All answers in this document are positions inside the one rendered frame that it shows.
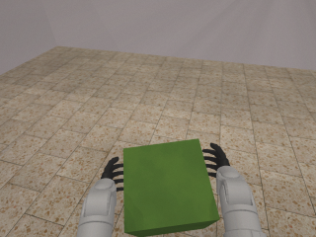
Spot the robot right hand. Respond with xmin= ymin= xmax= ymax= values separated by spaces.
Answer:
xmin=202 ymin=142 xmax=230 ymax=178

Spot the robot left hand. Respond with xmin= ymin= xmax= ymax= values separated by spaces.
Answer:
xmin=101 ymin=156 xmax=124 ymax=192

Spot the carton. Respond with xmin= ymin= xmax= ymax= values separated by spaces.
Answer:
xmin=123 ymin=138 xmax=220 ymax=237

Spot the robot left forearm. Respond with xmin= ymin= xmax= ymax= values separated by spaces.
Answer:
xmin=76 ymin=178 xmax=117 ymax=237

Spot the robot right forearm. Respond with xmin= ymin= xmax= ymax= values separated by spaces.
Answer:
xmin=216 ymin=166 xmax=268 ymax=237

